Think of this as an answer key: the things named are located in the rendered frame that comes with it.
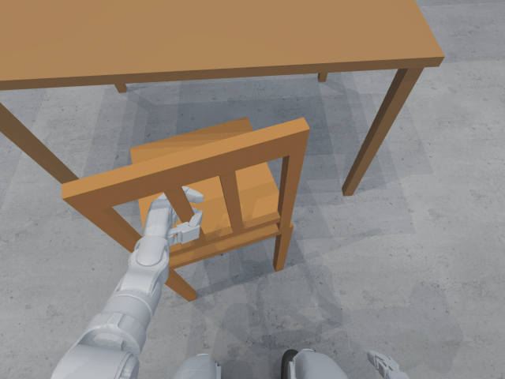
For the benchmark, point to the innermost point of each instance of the left robot thigh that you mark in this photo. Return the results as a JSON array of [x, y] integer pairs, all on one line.
[[199, 367]]

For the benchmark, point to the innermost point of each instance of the table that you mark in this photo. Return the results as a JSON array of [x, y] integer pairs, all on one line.
[[68, 43]]

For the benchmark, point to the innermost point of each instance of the robot left hand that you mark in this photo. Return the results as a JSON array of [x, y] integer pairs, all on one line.
[[161, 217]]

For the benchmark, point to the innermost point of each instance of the robot right foot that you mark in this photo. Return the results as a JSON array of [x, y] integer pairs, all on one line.
[[287, 357]]

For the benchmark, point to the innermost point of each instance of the chair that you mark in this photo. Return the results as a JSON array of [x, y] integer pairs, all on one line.
[[227, 164]]

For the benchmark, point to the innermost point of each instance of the robot right hand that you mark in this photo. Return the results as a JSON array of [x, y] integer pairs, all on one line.
[[387, 367]]

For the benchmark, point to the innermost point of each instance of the robot left upper arm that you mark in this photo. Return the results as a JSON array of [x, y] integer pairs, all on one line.
[[88, 362]]

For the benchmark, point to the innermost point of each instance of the left robot forearm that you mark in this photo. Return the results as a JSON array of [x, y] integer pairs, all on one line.
[[122, 323]]

